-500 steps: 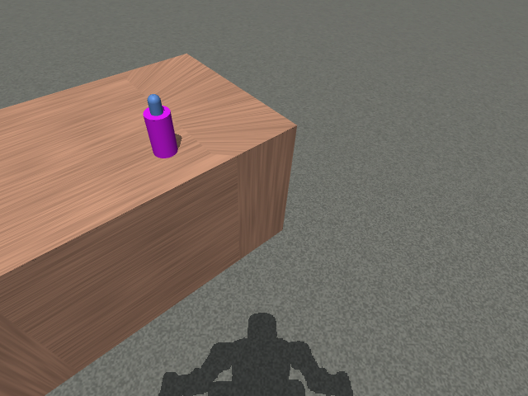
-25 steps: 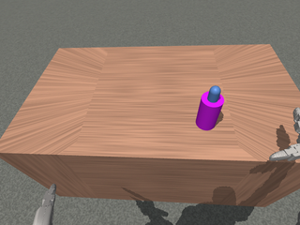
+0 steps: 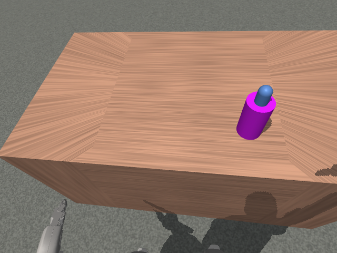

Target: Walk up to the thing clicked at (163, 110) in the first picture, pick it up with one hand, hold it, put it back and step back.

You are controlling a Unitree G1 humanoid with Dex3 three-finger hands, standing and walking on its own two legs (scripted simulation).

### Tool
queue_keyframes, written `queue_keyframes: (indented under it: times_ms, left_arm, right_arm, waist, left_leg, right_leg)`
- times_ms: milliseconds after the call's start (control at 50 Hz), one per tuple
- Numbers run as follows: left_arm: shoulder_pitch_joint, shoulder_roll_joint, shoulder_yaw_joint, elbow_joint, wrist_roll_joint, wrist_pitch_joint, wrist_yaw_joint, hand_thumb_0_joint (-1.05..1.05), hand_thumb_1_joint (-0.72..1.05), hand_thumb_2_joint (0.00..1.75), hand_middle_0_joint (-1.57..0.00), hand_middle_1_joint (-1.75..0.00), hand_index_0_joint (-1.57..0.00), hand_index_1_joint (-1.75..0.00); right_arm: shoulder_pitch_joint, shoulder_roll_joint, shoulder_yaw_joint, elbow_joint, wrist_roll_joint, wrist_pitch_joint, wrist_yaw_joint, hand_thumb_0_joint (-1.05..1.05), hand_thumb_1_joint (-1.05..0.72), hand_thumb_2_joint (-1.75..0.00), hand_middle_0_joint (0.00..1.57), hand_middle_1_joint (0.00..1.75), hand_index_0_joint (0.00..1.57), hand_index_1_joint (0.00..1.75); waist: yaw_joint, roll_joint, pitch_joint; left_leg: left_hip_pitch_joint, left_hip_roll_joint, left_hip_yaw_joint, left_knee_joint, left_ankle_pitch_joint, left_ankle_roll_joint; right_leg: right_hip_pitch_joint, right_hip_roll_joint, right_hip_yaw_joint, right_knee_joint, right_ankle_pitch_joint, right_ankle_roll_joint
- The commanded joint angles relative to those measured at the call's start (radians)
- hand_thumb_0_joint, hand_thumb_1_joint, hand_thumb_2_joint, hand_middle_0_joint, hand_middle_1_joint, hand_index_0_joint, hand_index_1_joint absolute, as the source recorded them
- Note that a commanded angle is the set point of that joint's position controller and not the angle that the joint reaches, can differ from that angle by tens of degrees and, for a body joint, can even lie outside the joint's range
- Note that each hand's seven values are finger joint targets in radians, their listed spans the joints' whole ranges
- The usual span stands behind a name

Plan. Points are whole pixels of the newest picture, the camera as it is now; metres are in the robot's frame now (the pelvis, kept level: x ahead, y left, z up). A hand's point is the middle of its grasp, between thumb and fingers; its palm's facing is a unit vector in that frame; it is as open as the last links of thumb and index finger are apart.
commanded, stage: go down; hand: right
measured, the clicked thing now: (256, 111) +0.52 -0.22 -0.02
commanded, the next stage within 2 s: approach in 1.48 s
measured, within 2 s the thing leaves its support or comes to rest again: neither
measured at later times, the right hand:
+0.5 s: hand out of the picture +0.40 -0.40 +0.08, palm faces +0.27 +0.96 +0.01, open 17.6 cm
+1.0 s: hand out of the picture +0.41 -0.40 +0.08, palm faces +0.28 +0.96 +0.02, open 17.6 cm
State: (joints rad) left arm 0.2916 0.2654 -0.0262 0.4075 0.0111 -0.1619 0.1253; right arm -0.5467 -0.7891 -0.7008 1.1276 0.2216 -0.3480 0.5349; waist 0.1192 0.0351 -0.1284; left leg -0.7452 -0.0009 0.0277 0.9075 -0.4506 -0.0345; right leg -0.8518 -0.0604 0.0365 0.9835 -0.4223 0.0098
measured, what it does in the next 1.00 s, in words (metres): stands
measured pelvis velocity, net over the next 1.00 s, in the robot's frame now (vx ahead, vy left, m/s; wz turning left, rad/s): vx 0.00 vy -0.01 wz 0.01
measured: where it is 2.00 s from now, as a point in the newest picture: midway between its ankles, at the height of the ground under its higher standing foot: outside the picture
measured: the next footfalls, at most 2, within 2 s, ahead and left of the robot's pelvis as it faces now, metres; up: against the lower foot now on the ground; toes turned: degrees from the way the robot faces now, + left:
none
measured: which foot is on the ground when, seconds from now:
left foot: down 0.00-1.00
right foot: down 0.00-1.00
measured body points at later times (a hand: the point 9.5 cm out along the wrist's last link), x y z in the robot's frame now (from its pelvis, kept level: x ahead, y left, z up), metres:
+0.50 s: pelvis +0.00 -0.01 -0.01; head +0.10 -0.06 +0.43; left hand +0.15 +0.26 -0.04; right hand +0.38 -0.45 +0.09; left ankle -0.01 +0.15 -0.68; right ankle +0.02 -0.12 -0.68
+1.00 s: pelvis +0.00 -0.01 -0.01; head +0.10 -0.06 +0.43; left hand +0.15 +0.26 -0.04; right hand +0.39 -0.45 +0.08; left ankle -0.01 +0.15 -0.68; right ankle +0.02 -0.12 -0.68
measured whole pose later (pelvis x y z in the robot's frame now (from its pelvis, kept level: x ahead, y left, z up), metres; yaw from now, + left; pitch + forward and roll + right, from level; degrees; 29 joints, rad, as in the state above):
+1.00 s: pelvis +0.00 -0.01 -0.01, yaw +0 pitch +20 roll +5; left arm 0.32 0.28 -0.04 0.32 0.01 -0.11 0.09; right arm -0.62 -0.88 -0.74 1.17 0.17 -0.29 0.53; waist 0.15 0.03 -0.15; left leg -0.81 -0.01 0.04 0.93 -0.46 -0.04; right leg -0.93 -0.07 0.05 1.04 -0.45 0.01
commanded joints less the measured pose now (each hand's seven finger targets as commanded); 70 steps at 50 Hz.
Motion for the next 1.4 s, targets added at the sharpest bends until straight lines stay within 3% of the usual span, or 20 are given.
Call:
queue_keyframes:
  times_ms: [0, 60, 160, 240, 360, 620, 760, 840, 900, 940, 980, 1020, 1060, 1080, 1120, 1140, 1200, 1260, 1320, 1380]
  left_arm:
    - [0.002, 0.148, 0.058, -0.122, 0.0, -0.036, 0.006, 0.0, -0.56, 0.06, -0.05, -0.05, -0.05, -0.06]
    - [0.016, 0.156, 0.053, -0.113, -0.001, -0.034, -0.002, 0.0, -0.55, 0.06, -0.05, -0.05, -0.05, -0.06]
    - [0.046, 0.218, 0.102, -0.18, 0.001, -0.03, -0.001, 0.0, -0.56, 0.06, -0.05, -0.05, -0.05, -0.06]
    - [0.053, 0.191, 0.087, -0.152, -0.001, -0.02, -0.007, 0.0, -0.55, 0.06, -0.05, -0.05, -0.05, -0.06]
    - [0.013, 0.177, 0.061, -0.177, 0.006, -0.018, -0.013, 0.0, -0.55, 0.06, -0.05, -0.05, -0.05, -0.05]
    - [0.042, 0.176, 0.061, -0.185, 0.009, -0.012, -0.015, 0.0, -0.55, 0.06, -0.05, -0.05, -0.05, -0.05]
    - [0.022, 0.219, 0.084, -0.208, 0.01, -0.014, -0.005, 0.0, -0.57, 0.07, -0.05, -0.05, -0.04, -0.06]
    - [0.055, 0.232, 0.104, -0.239, 0.006, -0.006, -0.011, 0.0, -0.56, 0.06, -0.05, -0.05, -0.05, -0.05]
    - [0.077, 0.188, 0.065, -0.202, 0.002, 0.004, -0.023, 0.0, -0.56, 0.06, -0.05, -0.05, -0.04, -0.05]
    - [0.041, 0.21, 0.09, -0.256, 0.001, 0.004, -0.021, 0.0, -0.56, 0.06, -0.05, -0.05, -0.04, -0.05]
    - [0.042, 0.177, 0.066, -0.212, 0.003, 0.01, -0.02, 0.0, -0.56, 0.07, -0.05, -0.05, -0.04, -0.05]
    - [0.027, 0.154, 0.042, -0.185, 0.001, 0.009, -0.026, 0.0, -0.56, 0.06, -0.05, -0.05, -0.04, -0.05]
    - [-0.014, 0.231, 0.103, -0.263, 0.006, -0.001, -0.014, 0.0, -0.56, 0.06, -0.05, -0.05, -0.05, -0.05]
    - [-0.009, 0.189, 0.06, -0.248, 0.006, 0.001, -0.014, 0.0, -0.56, 0.06, -0.05, -0.05, -0.04, -0.05]
    - [0.064, 0.198, 0.09, -0.164, 0.002, 0.009, -0.016, 0.0, -0.55, 0.05, -0.05, -0.05, -0.05, -0.05]
    - [0.056, 0.151, 0.04, -0.14, 0.003, 0.01, -0.028, 0.0, -0.55, 0.05, -0.05, -0.05, -0.05, -0.05]
    - [0.013, 0.237, 0.108, -0.271, 0.009, -0.002, -0.02, 0.0, -0.55, 0.05, -0.05, -0.05, -0.05, -0.05]
    - [0.082, 0.219, 0.105, -0.241, 0.0, 0.005, -0.027, 0.0, -0.55, 0.05, -0.05, -0.05, -0.05, -0.05]
    - [0.09, 0.205, 0.094, -0.221, 0.001, 0.007, -0.032, 0.0, -0.55, 0.05, -0.05, -0.05, -0.05, -0.05]
    - [0.044, 0.187, 0.085, -0.188, 0.002, 0.007, -0.035, 0.0, -0.55, 0.06, -0.05, -0.05, -0.05, -0.05]
  right_arm:
    - [-0.359, -0.406, -0.03, -0.257, 0.005, -0.06, 0.003, 0.0, 0.49, -0.05, 0.06, 0.05, 0.06, 0.05]
    - [-0.258, -0.354, 0.004, -0.124, -0.001, -0.038, 0.012, 0.0, 0.52, -0.05, 0.06, 0.05, 0.06, 0.05]
    - [-0.334, -0.448, -0.052, -0.206, 0.01, -0.033, 0.017, 0.0, 0.52, -0.05, 0.05, 0.05, 0.05, 0.05]
    - [-0.323, -0.433, -0.05, -0.166, 0.009, -0.031, 0.007, 0.0, 0.55, -0.04, 0.05, 0.05, 0.06, 0.05]
    - [-0.336, -0.451, -0.033, -0.105, -0.032, -0.034, 0.0, 0.0, 0.59, -0.05, 0.05, 0.05, 0.05, 0.05]
    - [-0.412, -0.517, -0.051, -0.144, -0.037, -0.035, -0.009, 0.0, 0.61, -0.05, 0.04, 0.06, 0.05, 0.06]
    - [-0.403, -0.493, -0.026, -0.092, -0.038, -0.009, 0.008, 0.0, 0.59, -0.06, 0.04, 0.06, 0.05, 0.06]
    - [-0.413, -0.514, -0.046, -0.173, -0.03, 0.0, 0.009, 0.0, 0.58, -0.06, 0.05, 0.06, 0.05, 0.06]
    - [-0.324, -0.51, -0.076, -0.151, -0.018, 0.0, 0.0, 0.0, 0.61, -0.05, 0.04, 0.06, 0.05, 0.06]
    - [-0.418, -0.556, -0.099, -0.252, -0.023, -0.022, -0.015, 0.0, 0.6, -0.05, 0.04, 0.06, 0.05, 0.06]
    - [-0.414, -0.547, -0.089, -0.222, -0.031, -0.028, -0.019, 0.0, 0.6, -0.05, 0.04, 0.06, 0.05, 0.06]
    - [-0.303, -0.44, -0.036, -0.091, -0.029, -0.017, -0.016, 0.0, 0.6, -0.05, 0.04, 0.06, 0.05, 0.06]
    - [-0.47, -0.561, -0.078, -0.26, -0.042, -0.036, -0.025, 0.0, 0.61, -0.06, 0.04, 0.06, 0.05, 0.06]
    - [-0.503, -0.556, -0.064, -0.259, -0.042, -0.035, -0.021, 0.0, 0.61, -0.06, 0.04, 0.06, 0.05, 0.06]
    - [-0.341, -0.46, -0.028, -0.08, -0.033, -0.005, -0.008, 0.0, 0.6, -0.06, 0.04, 0.06, 0.05, 0.06]
    - [-0.284, -0.405, -0.009, -0.005, -0.03, 0.002, -0.003, 0.0, 0.61, -0.06, 0.03, 0.06, 0.04, 0.06]
    - [-0.445, -0.557, -0.074, -0.168, -0.041, -0.023, -0.009, 0.0, 0.61, -0.06, 0.03, 0.06, 0.05, 0.06]
    - [-0.364, -0.5, -0.051, -0.126, -0.031, -0.023, 0.0, 0.0, 0.61, -0.07, 0.03, 0.06, 0.05, 0.06]
    - [-0.418, -0.564, -0.086, -0.196, -0.033, -0.039, -0.013, 0.0, 0.61, -0.06, 0.04, 0.06, 0.05, 0.06]
    - [-0.401, -0.522, -0.064, -0.131, -0.032, -0.032, -0.006, 0.0, 0.61, -0.06, 0.04, 0.06, 0.05, 0.06]
  waist:
    - [-0.025, -0.265, -0.408]
    - [-0.015, -0.23, -0.307]
    - [-0.003, -0.255, -0.45]
    - [-0.015, -0.236, -0.349]
    - [-0.016, -0.258, -0.344]
    - [-0.007, -0.294, -0.36]
    - [0.01, -0.284, -0.397]
    - [0.001, -0.307, -0.468]
    - [-0.025, -0.282, -0.419]
    - [-0.016, -0.289, -0.485]
    - [-0.02, -0.318, -0.423]
    - [-0.017, -0.265, -0.318]
    - [-0.011, -0.314, -0.466]
    - [-0.005, -0.329, -0.457]
    - [0.009, -0.286, -0.341]
    - [0.009, -0.242, -0.279]
    - [0.016, -0.271, -0.444]
    - [0.015, -0.269, -0.412]
    - [-0.004, -0.29, -0.417]
    - [-0.006, -0.307, -0.349]
  left_leg:
    - [0.024, -0.029, 0.005, -0.071, 0.32, 0.047]
    - [-0.004, -0.031, 0.012, -0.079, 0.275, 0.046]
    - [0.034, -0.034, 0.019, -0.072, 0.32, 0.043]
    - [0.007, -0.031, 0.019, -0.071, 0.291, 0.047]
    - [-0.038, -0.037, 0.021, -0.056, 0.224, 0.054]
    - [-0.044, -0.038, 0.017, -0.061, 0.196, 0.055]
    - [-0.047, -0.039, 0.028, -0.047, 0.251, 0.054]
    - [-0.017, -0.043, 0.033, -0.049, 0.28, 0.055]
    - [-0.013, -0.044, 0.034, -0.051, 0.295, 0.053]
    - [0.017, -0.041, 0.029, -0.048, 0.322, 0.053]
    - [-0.01, -0.042, 0.027, -0.046, 0.287, 0.057]
    - [-0.028, -0.04, 0.025, -0.055, 0.268, 0.055]
    - [0.022, -0.032, 0.01, -0.06, 0.298, 0.057]
    - [0.014, -0.033, 0.012, -0.062, 0.292, 0.055]
    - [-0.03, -0.037, 0.019, -0.059, 0.277, 0.053]
    - [-0.043, -0.037, 0.023, -0.059, 0.271, 0.051]
    - [0.01, -0.032, 0.017, -0.057, 0.296, 0.051]
    - [-0.018, -0.039, 0.029, -0.046, 0.275, 0.05]
    - [-0.009, -0.034, 0.02, -0.05, 0.291, 0.05]
    - [-0.053, -0.034, 0.02, -0.04, 0.249, 0.054]
  right_leg:
    - [0.417, 0.021, 0.018, -0.086, 0.487, -0.018]
    - [0.353, 0.025, 0.016, -0.096, 0.395, -0.02]
    - [0.443, 0.02, 0.025, -0.082, 0.473, -0.015]
    - [0.356, 0.027, 0.021, -0.083, 0.402, -0.024]
    - [0.334, 0.015, 0.029, -0.089, 0.342, -0.014]
    - [0.313, 0.022, 0.024, -0.087, 0.249, -0.02]
    - [0.342, 0.014, 0.033, -0.066, 0.355, -0.015]
    - [0.412, 0.013, 0.039, -0.066, 0.438, -0.013]
    - [0.38, 0.016, 0.037, -0.061, 0.469, -0.014]
    - [0.404, 0.015, 0.037, -0.057, 0.489, -0.015]
    - [0.385, 0.013, 0.035, -0.062, 0.477, -0.009]
    - [0.317, 0.02, 0.027, -0.072, 0.403, -0.019]
    - [0.385, 0.021, 0.02, -0.065, 0.39, -0.022]
    - [0.393, 0.02, 0.019, -0.067, 0.383, -0.019]
    - [0.342, 0.022, 0.021, -0.063, 0.377, -0.022]
    - [0.285, 0.022, 0.025, -0.064, 0.355, -0.024]
    - [0.348, 0.023, 0.024, -0.062, 0.339, -0.026]
    - [0.369, 0.024, 0.031, -0.061, 0.369, -0.022]
    - [0.36, 0.027, 0.025, -0.054, 0.375, -0.024]
    - [0.314, 0.022, 0.027, -0.06, 0.349, -0.016]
